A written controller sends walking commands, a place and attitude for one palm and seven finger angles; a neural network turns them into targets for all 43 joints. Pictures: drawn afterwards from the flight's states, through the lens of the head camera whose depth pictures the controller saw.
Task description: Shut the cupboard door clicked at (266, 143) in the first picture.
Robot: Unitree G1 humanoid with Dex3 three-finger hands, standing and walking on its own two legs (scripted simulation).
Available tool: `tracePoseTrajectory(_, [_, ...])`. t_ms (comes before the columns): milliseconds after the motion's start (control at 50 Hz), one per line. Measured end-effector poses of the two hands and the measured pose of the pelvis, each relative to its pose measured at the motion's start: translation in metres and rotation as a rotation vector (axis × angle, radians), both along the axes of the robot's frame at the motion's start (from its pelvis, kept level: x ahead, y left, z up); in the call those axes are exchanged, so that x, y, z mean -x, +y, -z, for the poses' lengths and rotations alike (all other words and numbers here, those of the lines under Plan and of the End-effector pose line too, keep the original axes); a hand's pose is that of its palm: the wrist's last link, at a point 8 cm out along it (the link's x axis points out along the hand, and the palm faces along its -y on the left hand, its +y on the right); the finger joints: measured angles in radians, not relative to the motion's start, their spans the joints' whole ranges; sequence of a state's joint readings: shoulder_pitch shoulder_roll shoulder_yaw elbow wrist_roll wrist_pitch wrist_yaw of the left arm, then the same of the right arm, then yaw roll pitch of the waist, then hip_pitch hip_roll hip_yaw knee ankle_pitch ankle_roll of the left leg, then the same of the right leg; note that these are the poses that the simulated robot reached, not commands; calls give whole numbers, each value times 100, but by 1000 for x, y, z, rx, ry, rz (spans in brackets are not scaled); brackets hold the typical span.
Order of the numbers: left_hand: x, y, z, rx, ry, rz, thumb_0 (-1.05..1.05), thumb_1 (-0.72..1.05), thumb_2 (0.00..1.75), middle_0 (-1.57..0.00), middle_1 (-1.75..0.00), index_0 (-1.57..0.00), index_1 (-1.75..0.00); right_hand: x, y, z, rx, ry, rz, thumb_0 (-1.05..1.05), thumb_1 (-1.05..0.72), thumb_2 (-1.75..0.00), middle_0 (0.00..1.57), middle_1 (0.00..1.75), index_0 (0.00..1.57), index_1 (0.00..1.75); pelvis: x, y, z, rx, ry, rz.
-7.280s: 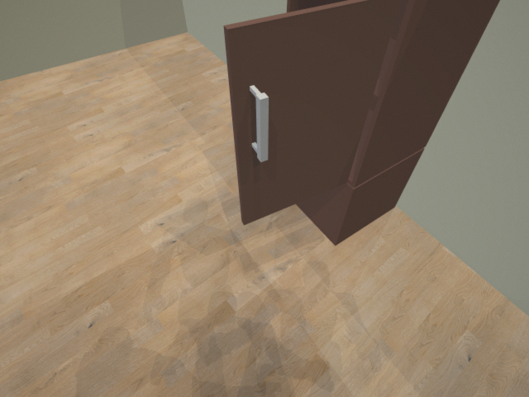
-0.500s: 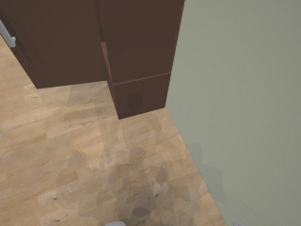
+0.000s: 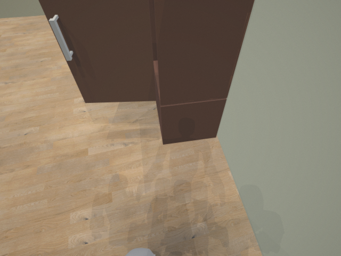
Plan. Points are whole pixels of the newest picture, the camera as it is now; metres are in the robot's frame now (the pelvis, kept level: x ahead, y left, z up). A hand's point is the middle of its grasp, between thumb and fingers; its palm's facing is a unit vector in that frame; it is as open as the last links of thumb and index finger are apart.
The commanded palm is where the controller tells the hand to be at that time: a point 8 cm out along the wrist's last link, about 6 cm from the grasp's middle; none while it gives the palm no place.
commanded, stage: take the last steps up to it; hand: left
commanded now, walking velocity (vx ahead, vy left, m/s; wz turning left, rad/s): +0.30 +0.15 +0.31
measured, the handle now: (62, 38) +0.87 +0.50 +0.05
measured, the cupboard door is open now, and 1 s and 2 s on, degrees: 83 83 83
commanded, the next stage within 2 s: come to a stop and stand still in 1.22 s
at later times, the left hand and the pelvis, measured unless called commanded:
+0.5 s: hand (83, 245) +0.16 +0.25 -0.16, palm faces +0.11 -0.97 -0.20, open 7.4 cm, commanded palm none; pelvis +0.09 +0.05 +0.00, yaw +6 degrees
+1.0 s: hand (64, 243) +0.17 +0.32 -0.19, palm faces +0.24 -0.95 -0.19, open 7.3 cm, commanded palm none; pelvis +0.25 +0.14 -0.01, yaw +8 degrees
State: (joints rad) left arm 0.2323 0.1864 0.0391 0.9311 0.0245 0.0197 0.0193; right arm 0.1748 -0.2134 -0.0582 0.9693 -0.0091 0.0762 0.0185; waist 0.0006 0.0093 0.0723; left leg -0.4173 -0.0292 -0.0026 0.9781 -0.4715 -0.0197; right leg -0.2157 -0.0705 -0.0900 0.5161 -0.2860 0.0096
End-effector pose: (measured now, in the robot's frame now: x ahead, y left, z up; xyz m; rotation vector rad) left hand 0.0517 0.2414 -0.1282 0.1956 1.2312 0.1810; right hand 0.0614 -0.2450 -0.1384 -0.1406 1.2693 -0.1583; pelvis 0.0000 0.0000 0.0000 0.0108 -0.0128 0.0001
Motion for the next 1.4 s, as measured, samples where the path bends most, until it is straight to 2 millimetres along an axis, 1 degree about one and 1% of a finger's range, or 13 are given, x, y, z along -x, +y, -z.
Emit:
tracePoseTrajectory(100, [21, 3, 8, 53, 35, -56, 0, 90, 90, -20, -30, -21, -30, -10, 10, -10, 21, 23, -54, 1, -90, -90, 19, 30, 20, 30, -7, 9, -3, -8, 9, -38])
tracePoseTrajectory(200, [44, 28, 29, 86, 103, -135, 0, 90, 90, -20, -30, -21, -30, -30, 29, -8, 67, -4, -119, 1, -90, -90, 19, 30, 20, 30, -18, 31, 9, 6, 19, -76])
tracePoseTrajectory(260, [41, 42, 28, 76, 149, -138, 0, 91, 90, -20, -30, -20, -30, -31, 40, -12, 77, -14, -117, 0, -90, -90, 19, 30, 20, 30, -27, 39, 6, 8, 17, -75])
tracePoseTrajectory(420, [-43, 59, 5, 56, 11, -105, 1, 91, 90, -20, -30, -20, -30, -7, 64, -10, 27, 126, -96, 0, -90, -90, 20, 30, 20, 30, -63, 51, -7, 20, 8, -102])
tracePoseTrajectory(580, [-145, 50, 3, 22, -146, -51, 0, 91, 90, -20, -30, -20, -30, -11, 68, 19, -41, 255, -51, 0, -90, -90, 20, 30, 20, 30, -117, 45, 12, -8, -13, -118])
tracePoseTrajectory(660, [-149, 48, 0, 24, -146, -108, 0, 91, 90, -20, -30, -20, -30, -50, 66, 18, -36, 263, -80, 1, -90, -90, 20, 30, 20, 30, -138, 49, 8, 10, -24, -154])
tracePoseTrajectory(760, [-123, 57, 0, 34, -16, -186, -1, 93, 90, -20, -30, -21, -30, -133, 75, -1, -17, 139, -116, 1, -91, -90, 19, 30, 20, 30, -168, 61, -6, 4, 6, -162])
tracePoseTrajectory(900, [-92, 92, 12, 78, 168, -273, 0, 93, 90, -20, -30, -20, -30, -250, 120, -12, 8, -27, -218, 0, -91, -90, 19, 30, 20, 29, -217, 105, -3, 11, 17, -167])
tracePoseTrajectory(980, [-98, 119, 28, 93, 260, -280, 0, 92, 90, -20, -30, -20, -30, -295, 150, -6, 39, -107, -233, 0, -91, -90, 19, 30, 20, 30, -244, 134, 10, 15, 16, -153])
tracePoseTrajectory(1060, [-148, 140, 22, 84, 228, -243, 1, 92, 90, -20, -30, -20, -30, -302, 173, -8, 27, -79, -207, 0, -91, -90, 19, 30, 20, 30, -269, 148, 3, 2, 23, -137])
tracePoseTrajectory(1200, [-279, 158, 6, 66, 36, -152, 1, 91, 90, -20, -30, -20, -30, -289, 184, -2, -2, 79, -140, 0, -93, -90, 20, 30, 20, 30, -319, 164, -5, -13, 21, -125])
tracePoseTrajectory(1300, [-366, 158, 8, 42, -88, -92, 0, 91, 90, -20, -30, -20, -30, -284, 186, 18, -39, 197, -86, 0, -91, -90, 20, 30, 20, 30, -363, 161, 9, -34, 5, -124])
tracePoseTrajectory(1400, [-397, 157, 5, 43, -98, -103, 0, 91, 90, -20, -30, -20, -30, -317, 190, 16, -30, 233, -73, 1, -91, -90, 20, 30, 20, 30, -391, 167, 5, 6, -2, -132])
